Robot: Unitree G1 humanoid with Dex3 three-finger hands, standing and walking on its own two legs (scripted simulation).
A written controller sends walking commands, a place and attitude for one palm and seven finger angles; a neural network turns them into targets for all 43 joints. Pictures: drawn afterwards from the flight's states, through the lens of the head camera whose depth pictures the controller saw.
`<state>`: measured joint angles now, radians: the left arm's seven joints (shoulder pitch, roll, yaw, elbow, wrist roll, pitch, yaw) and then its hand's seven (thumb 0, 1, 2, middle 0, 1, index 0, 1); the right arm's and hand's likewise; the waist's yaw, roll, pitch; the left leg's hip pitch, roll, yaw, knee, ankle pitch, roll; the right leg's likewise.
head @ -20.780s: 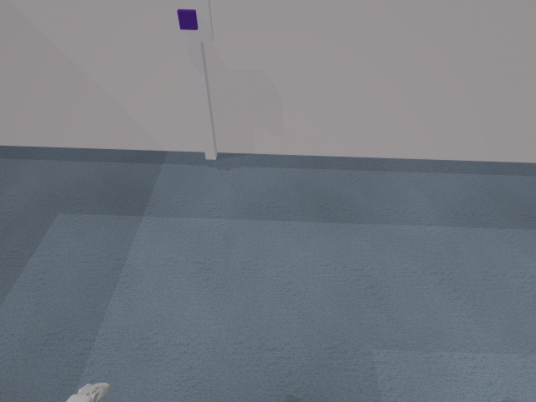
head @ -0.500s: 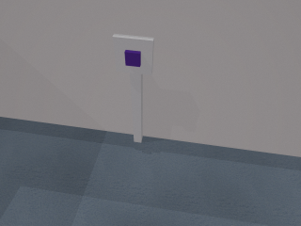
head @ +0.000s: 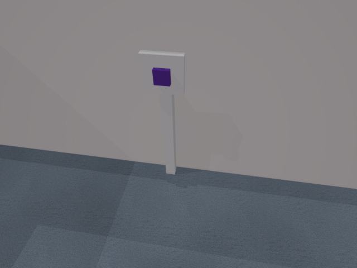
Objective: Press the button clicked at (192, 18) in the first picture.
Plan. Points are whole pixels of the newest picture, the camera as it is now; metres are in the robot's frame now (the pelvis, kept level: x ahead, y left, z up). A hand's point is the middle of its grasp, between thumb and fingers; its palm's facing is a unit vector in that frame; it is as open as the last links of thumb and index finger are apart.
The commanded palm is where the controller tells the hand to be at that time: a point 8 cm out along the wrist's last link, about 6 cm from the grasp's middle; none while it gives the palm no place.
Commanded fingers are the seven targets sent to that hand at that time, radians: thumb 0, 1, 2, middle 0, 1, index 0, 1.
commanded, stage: let the arm hang, fingers relaxed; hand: left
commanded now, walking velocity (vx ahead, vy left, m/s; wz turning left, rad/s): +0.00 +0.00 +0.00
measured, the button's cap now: (161, 76) +0.81 +0.11 +0.00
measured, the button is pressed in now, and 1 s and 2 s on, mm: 0 0 0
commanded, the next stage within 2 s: stand and wait in 0.34 s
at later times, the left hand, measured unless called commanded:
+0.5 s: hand out of the picture +0.00 +0.15 -0.17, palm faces +0.05 -0.98 -0.19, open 7.4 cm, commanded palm none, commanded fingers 0.00 0.90 0.90 -0.20 -0.30 -0.20 -0.30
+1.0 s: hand out of the picture +0.03 +0.14 -0.17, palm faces +0.04 -0.98 -0.17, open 7.4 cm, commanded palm none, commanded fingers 0.00 0.90 0.90 -0.20 -0.30 -0.20 -0.30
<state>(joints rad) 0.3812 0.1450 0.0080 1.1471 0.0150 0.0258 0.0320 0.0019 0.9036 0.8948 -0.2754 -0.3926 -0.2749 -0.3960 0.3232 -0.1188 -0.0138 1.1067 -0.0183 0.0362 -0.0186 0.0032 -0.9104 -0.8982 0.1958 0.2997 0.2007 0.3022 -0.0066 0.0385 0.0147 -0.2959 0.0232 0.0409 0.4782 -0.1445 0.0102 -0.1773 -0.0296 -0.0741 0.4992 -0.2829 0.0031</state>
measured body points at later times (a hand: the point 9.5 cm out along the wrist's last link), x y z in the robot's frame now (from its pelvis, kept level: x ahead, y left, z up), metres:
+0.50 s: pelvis +0.02 -0.01 +0.00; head +0.04 -0.01 +0.45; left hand -0.01 +0.21 -0.16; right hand +0.00 -0.21 -0.16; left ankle +0.07 +0.11 -0.74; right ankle -0.01 -0.12 -0.74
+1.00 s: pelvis +0.04 -0.02 +0.01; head +0.05 -0.02 +0.45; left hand +0.03 +0.20 -0.16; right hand +0.03 -0.23 -0.16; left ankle +0.07 +0.11 -0.74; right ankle -0.01 -0.12 -0.74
